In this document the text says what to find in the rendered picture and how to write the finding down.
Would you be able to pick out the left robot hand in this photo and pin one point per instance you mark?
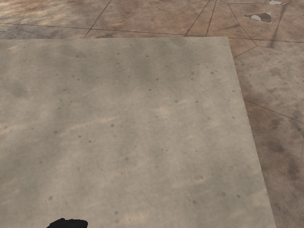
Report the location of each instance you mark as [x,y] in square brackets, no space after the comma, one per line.
[68,223]

